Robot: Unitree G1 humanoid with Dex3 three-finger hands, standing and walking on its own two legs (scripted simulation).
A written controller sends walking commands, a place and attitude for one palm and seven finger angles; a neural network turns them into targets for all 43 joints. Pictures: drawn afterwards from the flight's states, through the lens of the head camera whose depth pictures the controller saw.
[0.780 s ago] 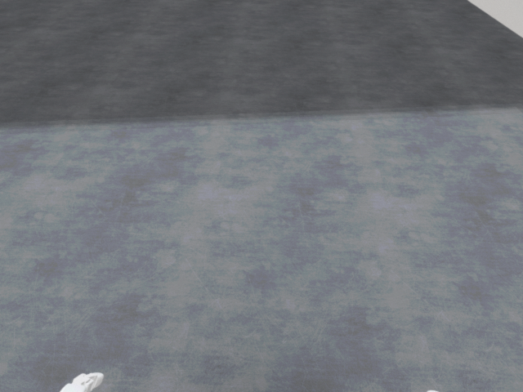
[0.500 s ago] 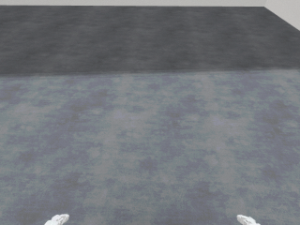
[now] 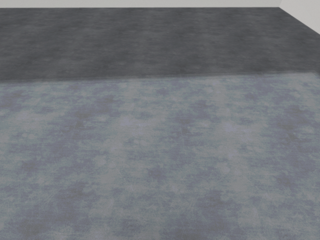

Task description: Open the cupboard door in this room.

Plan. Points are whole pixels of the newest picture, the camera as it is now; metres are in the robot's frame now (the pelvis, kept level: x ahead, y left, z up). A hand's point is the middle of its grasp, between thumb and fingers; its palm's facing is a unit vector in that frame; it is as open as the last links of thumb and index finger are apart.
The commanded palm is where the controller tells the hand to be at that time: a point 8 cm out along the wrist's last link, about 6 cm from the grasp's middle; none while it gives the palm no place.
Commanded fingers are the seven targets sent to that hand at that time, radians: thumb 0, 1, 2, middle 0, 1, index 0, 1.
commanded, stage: stand and wait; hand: left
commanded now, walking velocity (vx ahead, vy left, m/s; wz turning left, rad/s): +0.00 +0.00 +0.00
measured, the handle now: out of the picture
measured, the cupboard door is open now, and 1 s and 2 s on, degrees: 0 0 0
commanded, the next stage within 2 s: turn or walk to find it in 0.12 s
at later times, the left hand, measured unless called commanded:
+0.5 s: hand out of the picture +0.02 +0.23 -0.19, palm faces +0.06 -0.97 -0.24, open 7.4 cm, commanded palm none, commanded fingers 0.00 0.90 0.90 -0.20 -0.30 -0.20 -0.30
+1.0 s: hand out of the picture -0.04 +0.19 -0.15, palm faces +0.30 -0.91 -0.30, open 7.4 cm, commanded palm none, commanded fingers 0.00 0.90 0.90 -0.20 -0.30 -0.20 -0.30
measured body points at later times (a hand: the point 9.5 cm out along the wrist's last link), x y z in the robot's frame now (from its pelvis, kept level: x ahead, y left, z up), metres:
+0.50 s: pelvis -0.02 +0.02 -0.02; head +0.00 +0.03 +0.43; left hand +0.02 +0.28 -0.17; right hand +0.05 -0.24 -0.16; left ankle -0.01 +0.12 -0.74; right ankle -0.01 -0.12 -0.74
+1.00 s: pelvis -0.05 -0.03 -0.01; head -0.03 -0.05 +0.44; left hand -0.06 +0.24 -0.13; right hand +0.07 -0.27 -0.16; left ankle -0.08 +0.11 -0.67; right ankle -0.05 -0.13 -0.75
